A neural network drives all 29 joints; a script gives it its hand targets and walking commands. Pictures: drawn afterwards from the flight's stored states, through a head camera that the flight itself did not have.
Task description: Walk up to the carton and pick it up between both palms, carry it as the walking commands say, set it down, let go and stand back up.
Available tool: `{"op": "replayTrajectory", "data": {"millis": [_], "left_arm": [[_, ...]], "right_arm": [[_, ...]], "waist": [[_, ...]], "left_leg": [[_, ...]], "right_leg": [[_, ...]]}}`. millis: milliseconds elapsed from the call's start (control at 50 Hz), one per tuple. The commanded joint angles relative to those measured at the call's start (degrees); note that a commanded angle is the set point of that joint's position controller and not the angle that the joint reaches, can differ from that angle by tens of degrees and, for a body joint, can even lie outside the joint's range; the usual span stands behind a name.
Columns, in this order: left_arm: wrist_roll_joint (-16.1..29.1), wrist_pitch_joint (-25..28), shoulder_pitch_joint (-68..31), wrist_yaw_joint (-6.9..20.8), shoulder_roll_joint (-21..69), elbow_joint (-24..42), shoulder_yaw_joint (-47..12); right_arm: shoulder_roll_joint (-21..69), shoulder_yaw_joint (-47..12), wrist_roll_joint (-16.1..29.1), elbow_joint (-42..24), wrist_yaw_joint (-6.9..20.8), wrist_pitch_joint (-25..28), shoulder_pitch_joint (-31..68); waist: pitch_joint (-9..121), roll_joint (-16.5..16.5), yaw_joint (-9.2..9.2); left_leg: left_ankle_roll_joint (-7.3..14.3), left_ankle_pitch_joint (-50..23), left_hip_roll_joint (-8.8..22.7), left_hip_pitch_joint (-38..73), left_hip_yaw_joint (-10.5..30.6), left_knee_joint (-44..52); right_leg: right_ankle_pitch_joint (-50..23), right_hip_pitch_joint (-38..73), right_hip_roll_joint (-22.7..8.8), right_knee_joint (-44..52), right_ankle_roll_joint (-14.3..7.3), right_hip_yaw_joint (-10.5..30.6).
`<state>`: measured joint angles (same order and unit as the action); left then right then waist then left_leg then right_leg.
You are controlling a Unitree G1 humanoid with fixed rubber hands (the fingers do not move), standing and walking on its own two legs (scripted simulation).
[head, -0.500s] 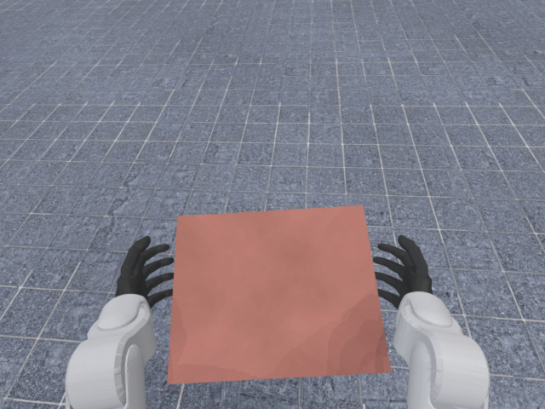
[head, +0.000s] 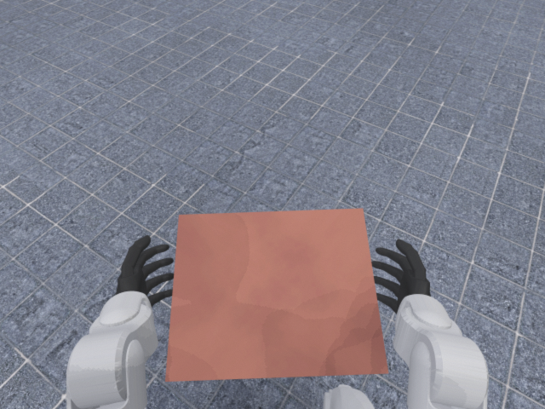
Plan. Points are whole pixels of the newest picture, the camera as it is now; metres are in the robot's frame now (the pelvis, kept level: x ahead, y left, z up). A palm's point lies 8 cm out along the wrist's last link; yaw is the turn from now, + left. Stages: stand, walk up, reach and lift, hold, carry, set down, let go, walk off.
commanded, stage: carry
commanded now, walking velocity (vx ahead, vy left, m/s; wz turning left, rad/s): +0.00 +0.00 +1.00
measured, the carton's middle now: (273, 294) +0.30 +0.00 -0.02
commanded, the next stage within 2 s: none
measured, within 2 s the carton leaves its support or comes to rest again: neither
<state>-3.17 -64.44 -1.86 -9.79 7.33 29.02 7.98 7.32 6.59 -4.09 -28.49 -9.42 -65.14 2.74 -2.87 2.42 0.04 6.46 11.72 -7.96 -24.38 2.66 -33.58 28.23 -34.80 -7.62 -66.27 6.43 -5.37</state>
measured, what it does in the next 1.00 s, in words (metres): steps on the spot, turning left: right foot, then left foot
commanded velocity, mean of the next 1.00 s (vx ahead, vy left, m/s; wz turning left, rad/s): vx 0.00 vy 0.00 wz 1.00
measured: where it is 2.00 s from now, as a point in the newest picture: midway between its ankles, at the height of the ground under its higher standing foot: outside the picture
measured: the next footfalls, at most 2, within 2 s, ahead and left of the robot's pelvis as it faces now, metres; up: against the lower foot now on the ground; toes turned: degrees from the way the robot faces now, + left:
right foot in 0.24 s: +0.08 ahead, -0.13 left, +0.00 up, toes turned +8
left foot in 0.54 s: +0.00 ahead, +0.17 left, +0.00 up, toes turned +39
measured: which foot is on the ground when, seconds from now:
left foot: down 0.00-0.22, up 0.24-0.52, down 0.54-0.90, up 0.92-1.00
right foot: up 0.00-0.22, down 0.24-0.54, up 0.56-0.86, down 0.88-1.00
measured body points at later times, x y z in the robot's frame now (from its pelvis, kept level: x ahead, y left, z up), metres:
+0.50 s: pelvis +0.00 +0.02 +0.00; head +0.02 +0.01 +0.45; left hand +0.15 +0.29 +0.09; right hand +0.32 -0.01 +0.09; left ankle -0.03 +0.15 -0.70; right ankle +0.04 -0.14 -0.72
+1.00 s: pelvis +0.01 +0.03 +0.01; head +0.02 +0.02 +0.46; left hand +0.00 +0.34 +0.10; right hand +0.30 +0.15 +0.10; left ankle -0.07 +0.11 -0.65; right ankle +0.11 +0.00 -0.73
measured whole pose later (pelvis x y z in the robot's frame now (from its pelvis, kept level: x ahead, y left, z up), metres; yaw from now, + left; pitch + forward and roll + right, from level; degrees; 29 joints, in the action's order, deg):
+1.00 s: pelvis +0.01 +0.03 +0.01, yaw +60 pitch +1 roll +2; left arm -4.4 -64.6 -1.6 -8.0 7.3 25.7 7.3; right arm 7.3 6.2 -5.9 -29.3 -10.1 -67.8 1.6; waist 3.9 -0.5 -2.0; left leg 0.1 25.2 -3.7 -33.2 -0.8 -61.4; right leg 15.4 -18.3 -8.4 -33.1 -1.0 -12.9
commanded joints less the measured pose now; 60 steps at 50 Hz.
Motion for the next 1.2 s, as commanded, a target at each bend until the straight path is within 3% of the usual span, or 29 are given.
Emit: {"op": "replayTrajectory", "data": {"millis": [0,80,140,160,180,200,220,260,300,340,400,440,460,480,500,520,540,660,800,820,840,860,880,920,960,1040,1080,1160,1180], "left_arm": [[21.32,0.83,-18.68,15.19,55.12,4.64,-43.66],[19.36,-0.58,-18.12,14.64,50.49,3.13,-42.12],[18.07,-1.31,-18.09,14.37,48.57,1.44,-40.64],[18.31,-1.24,-19.02,14.39,48.85,1.96,-40.71],[17.81,-1.15,-19.75,14.36,48.17,2.05,-40.01],[17.98,-1.13,-21.19,14.34,48.87,1.98,-39.62],[17.98,-1.34,-22.67,14.57,48.89,2.93,-39.49],[19.64,-1.78,-22.0,14.57,50.29,4.27,-40.72],[18.45,-2.52,-20.12,14.39,49.82,4.43,-40.58],[18.7,-2.49,-23.28,14.19,49.82,7.75,-40.37],[18.43,-3.37,-20.29,13.84,47.43,5.31,-38.83],[18.1,-4.01,-18.56,13.74,47.31,3.86,-38.34],[17.97,-4.34,-18.44,13.74,47.43,3.38,-38.24],[18.04,-4.53,-19.06,13.67,47.05,3.49,-38.25],[17.22,-4.8,-18.69,13.7,47.0,3.04,-37.93],[17.59,-4.64,-20.17,14.02,47.14,3.34,-38.82],[18.1,-4.35,-20.51,14.5,48.93,2.54,-39.38],[24.52,-0.16,-27.83,16.74,61.22,7.61,-46.79],[21.56,0.59,-18.8,16.65,55.34,4.06,-42.69],[20.74,0.09,-18.16,16.54,53.8,3.02,-41.77],[19.92,-0.35,-17.34,16.49,51.77,1.82,-40.59],[19.37,-0.74,-17.56,16.31,50.58,1.31,-40.34],[18.23,-1.4,-17.86,16.27,48.87,0.35,-39.31],[17.92,-2.05,-17.45,15.98,48.91,0.26,-39.27],[17.99,-2.34,-21.14,15.57,48.9,3.21,-39.88],[18.53,-3.44,-24.22,15.0,48.46,4.34,-39.68],[17.95,-4.44,-21.21,14.86,47.64,1.87,-37.9],[19.34,-5.34,-21.02,15.02,49.0,0.26,-38.25],[19.78,-5.52,-21.44,15.11,49.35,0.53,-38.77]], "right_arm": [[49.02,-42.33,20.71,-8.16,15.29,0.88,19.98],[45.86,-41.29,19.1,-4.46,14.8,-0.79,17.26],[44.88,-41.27,18.81,-3.92,14.62,-1.52,18.78],[45.29,-41.53,18.79,-4.19,14.49,-1.55,19.52],[46.14,-42.04,18.96,-4.85,14.41,-1.66,20.08],[45.3,-42.55,19.15,-6.3,14.15,-1.99,22.4],[45.9,-42.45,19.22,-7.48,13.81,-2.03,25.36],[49.01,-43.32,21.57,-6.33,14.18,-2.1,24.34],[48.7,-43.33,21.98,-6.78,14.97,-2.93,25.03],[48.93,-43.79,22.04,-7.48,14.94,-3.16,25.47],[47.86,-43.53,22.6,-7.08,14.27,-4.48,24.79],[46.66,-43.03,22.79,-6.37,14.25,-4.94,23.18],[45.94,-42.13,22.29,-4.97,14.28,-5.05,21.24],[45.79,-41.05,21.61,-3.78,14.49,-5.15,19.81],[44.78,-39.93,20.62,-1.84,14.71,-5.24,18.72],[45.13,-38.92,20.03,-0.41,14.85,-5.12,17.77],[46.95,-39.41,19.61,-1.92,14.66,-4.62,17.85],[55.69,-41.58,21.1,-7.36,16.12,0.33,23.15],[50.19,-43.94,19.78,-9.07,15.21,0.39,20.42],[49.03,-43.74,19.35,-7.97,14.87,-0.31,19.91],[48.48,-43.63,18.81,-6.82,14.66,-0.92,19.26],[47.49,-43.69,18.71,-7.12,14.43,-1.45,20.29],[46.97,-43.64,18.81,-6.29,14.15,-1.99,22.44],[48.35,-43.55,20.2,-4.51,15.0,-2.91,23.17],[49.59,-42.8,20.99,-2.58,16.16,-3.35,22.68],[50.64,-42.46,20.75,-2.83,15.44,-4.08,24.29],[49.91,-42.68,20.81,-3.5,14.89,-4.77,25.62],[48.36,-40.19,19.39,-2.78,13.83,-5.46,24.13],[48.19,-39.19,18.8,-2.34,13.72,-5.56,23.15]], "waist": [[24.45,1.2,-1.54],[20.32,4.73,-1.04],[18.25,8.68,0.3],[19.32,6.91,1.18],[20.08,-8.18,1.86],[17.77,-26.89,0.55],[12.45,-19.75,-0.51],[13.23,-3.95,-1.52],[13.08,-9.78,-1.72],[13.39,-14.48,-1.26],[15.77,-19.61,-0.54],[17.64,-17.3,-0.7],[19.69,-12.42,-1.38],[21.06,-3.99,-2.59],[19.98,13.09,-1.56],[19.08,18.85,-1.28],[19.07,9.33,-1.38],[25.0,7.38,-1.31],[24.08,2.42,-0.86],[23.39,-0.94,0.17],[23.22,-12.58,1.01],[21.01,-27.92,-0.04],[16.57,-20.43,-0.38],[14.33,-5.9,-0.61],[11.87,-3.22,-0.78],[12.81,-10.53,-0.88],[13.24,-15.41,-0.61],[15.74,-19.04,0.1],[16.58,-17.26,-0.4]], "left_leg": [[1.97,-18.31,16.56,19.97,25.32,12.03],[-1.69,-16.89,13.97,16.36,26.74,15.59],[-9.16,-11.64,8.93,6.34,22.47,19.09],[-12.97,-8.83,6.5,-2.83,17.48,16.81],[-14.62,6.6,0.34,-11.79,8.31,4.08],[-11.4,20.78,-2.94,-17.64,1.75,-21.03],[-9.51,18.25,6.03,-21.57,-0.37,-32.61],[-9.77,13.39,7.43,-15.74,-3.31,-33.02],[-8.61,10.87,8.77,-4.89,-6.08,-25.46],[-7.64,7.78,6.91,-3.35,-8.6,-19.96],[-7.65,5.44,6.51,-2.6,-15.03,-11.99],[-7.38,6.28,5.83,2.35,-15.93,-5.93],[-7.03,2.78,5.39,7.88,-13.63,-0.21],[-4.6,-6.49,8.87,16.03,-3.64,6.56],[0.37,-37.22,21.41,25.62,18.25,7.28],[4.19,-60.45,27.86,28.14,29.34,4.72],[6.78,-64.28,25.84,26.91,22.71,0.61],[4.14,-28.82,18.69,19.9,15.5,5.46],[2.01,-8.27,14.38,4.46,19.58,9.45],[-0.68,-5.44,11.72,-2.03,16.3,6.04],[-3.92,3.0,5.92,-11.77,8.8,-5.12],[-5.96,21.23,0.74,-19.8,-1.28,-21.54],[-6.28,21.98,7.17,-20.88,-3.18,-32.97],[-7.02,14.61,9.88,-16.13,-1.61,-37.43],[-7.46,12.03,10.19,-14.17,-4.55,-33.96],[-8.39,8.62,10.68,-9.47,-9.45,-24.68],[-8.1,9.14,10.5,-4.93,-10.61,-20.11],[-7.89,7.3,8.88,-2.19,-14.29,-7.99],[-7.81,2.64,9.02,0.03,-14.67,-1.33]], "right_leg": [[-1.32,0.35,2.04,9.34,-0.51,3.15],[-0.32,6.27,4.59,22.12,-1.4,3.0],[2.14,22.34,6.46,38.95,-3.11,1.62],[0.58,35.29,2.89,46.62,-4.61,2.7],[3.26,43.78,-11.56,55.96,-8.78,14.68],[-6.03,39.23,-27.59,54.42,-14.73,28.93],[-21.44,34.62,-28.02,50.02,-14.74,18.41],[-22.99,29.05,-21.01,46.91,-10.24,6.02],[-19.88,18.77,-15.99,45.5,-7.23,-2.05],[-26.78,21.6,-12.09,41.64,-7.11,-8.16],[-39.86,26.9,-15.47,34.06,-7.17,-10.8],[-41.3,27.24,-16.01,27.54,-5.76,-12.06],[-37.28,25.0,-14.64,20.76,-3.86,-12.96],[-24.37,16.36,-12.57,11.17,-1.05,-11.88],[8.54,-1.14,-5.16,0.56,2.62,-10.29],[20.78,-9.08,-2.46,-5.11,3.46,-3.27],[19.77,-7.42,-4.43,-4.63,2.79,0.65],[3.33,0.49,0.12,5.8,-0.16,1.78],[-7.55,20.57,5.68,29.99,-1.6,-0.12],[-9.82,29.05,2.81,39.65,-2.59,1.78],[-7.51,37.65,-10.55,49.88,-6.04,14.54],[-14.91,37.99,-26.29,53.68,-11.68,28.14],[-21.47,34.23,-27.1,50.83,-14.14,22.06],[-22.6,28.06,-19.99,48.61,-10.55,10.25],[-18.16,23.5,-16.08,48.04,-8.15,2.57],[-20.39,23.77,-16.09,45.68,-8.1,-7.35],[-19.37,20.96,-15.94,44.63,-7.63,-7.6],[-25.68,25.3,-16.0,37.7,-6.36,-8.62],[-28.09,26.06,-15.56,34.84,-5.23,-9.57]]}}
